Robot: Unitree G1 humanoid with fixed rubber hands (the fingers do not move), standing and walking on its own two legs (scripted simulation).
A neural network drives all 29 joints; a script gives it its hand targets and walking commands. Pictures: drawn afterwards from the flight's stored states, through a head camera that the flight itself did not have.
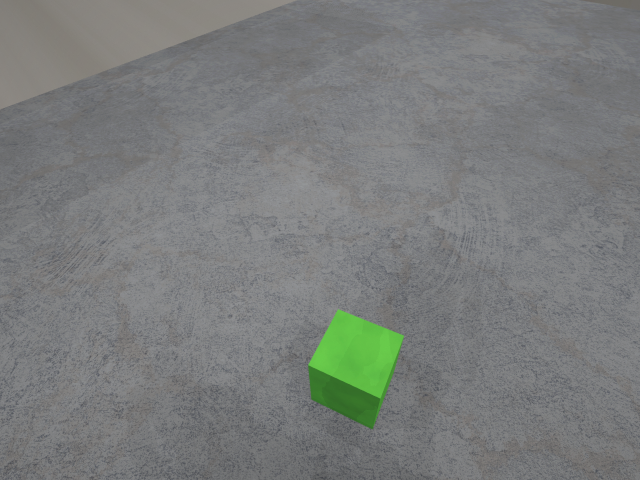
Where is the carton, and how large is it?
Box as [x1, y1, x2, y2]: [308, 309, 403, 428]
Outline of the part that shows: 338,309 308,365 311,399 372,428 391,378 403,335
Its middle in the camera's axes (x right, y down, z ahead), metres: +0.10 +0.39 +1.17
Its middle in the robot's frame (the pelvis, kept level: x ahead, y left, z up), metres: +0.56 -0.04 -0.65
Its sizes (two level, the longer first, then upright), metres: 0.210 0.200 0.250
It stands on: the floor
